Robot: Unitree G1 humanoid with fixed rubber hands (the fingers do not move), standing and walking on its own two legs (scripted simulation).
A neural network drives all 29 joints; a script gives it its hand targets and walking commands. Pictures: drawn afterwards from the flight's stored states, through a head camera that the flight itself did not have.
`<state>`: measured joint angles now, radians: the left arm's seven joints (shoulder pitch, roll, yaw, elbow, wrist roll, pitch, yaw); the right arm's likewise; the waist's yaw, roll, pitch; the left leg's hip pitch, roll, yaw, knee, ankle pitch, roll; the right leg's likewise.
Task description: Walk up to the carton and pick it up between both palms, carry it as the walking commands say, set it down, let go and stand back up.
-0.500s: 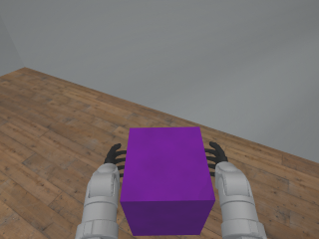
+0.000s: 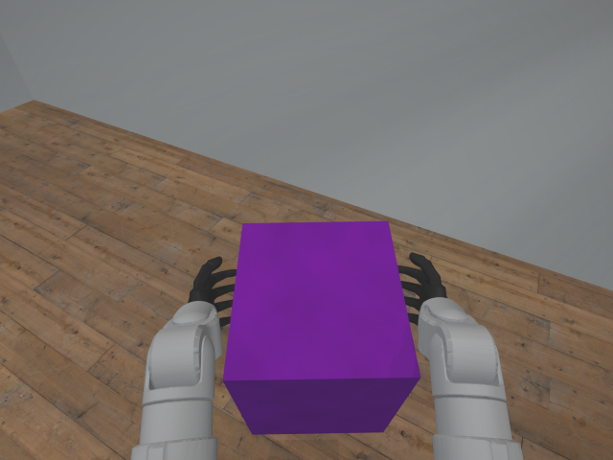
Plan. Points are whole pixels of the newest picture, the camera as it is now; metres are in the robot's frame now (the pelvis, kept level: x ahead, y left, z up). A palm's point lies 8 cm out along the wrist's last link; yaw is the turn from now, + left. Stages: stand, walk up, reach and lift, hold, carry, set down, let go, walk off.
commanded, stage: carry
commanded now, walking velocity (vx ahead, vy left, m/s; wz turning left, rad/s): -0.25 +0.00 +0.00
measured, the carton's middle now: (316, 333) +0.31 +0.00 +0.00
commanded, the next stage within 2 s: none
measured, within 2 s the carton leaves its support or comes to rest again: neither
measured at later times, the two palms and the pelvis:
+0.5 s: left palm (143, 446) +0.14 +0.17 +0.09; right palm (443, 420) +0.16 -0.11 +0.10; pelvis -0.12 +0.01 +0.01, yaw +3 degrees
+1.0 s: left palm out of the picture -0.01 +0.09 +0.09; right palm out of the picture -0.02 -0.19 +0.08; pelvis -0.28 -0.03 +0.02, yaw +0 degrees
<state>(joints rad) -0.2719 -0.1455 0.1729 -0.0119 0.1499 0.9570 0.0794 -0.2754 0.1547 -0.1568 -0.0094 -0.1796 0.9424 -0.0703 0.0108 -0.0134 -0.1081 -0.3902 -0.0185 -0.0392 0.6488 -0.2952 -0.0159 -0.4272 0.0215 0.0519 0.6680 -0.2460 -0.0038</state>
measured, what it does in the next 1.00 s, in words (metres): walks backwards: left foot, then right foot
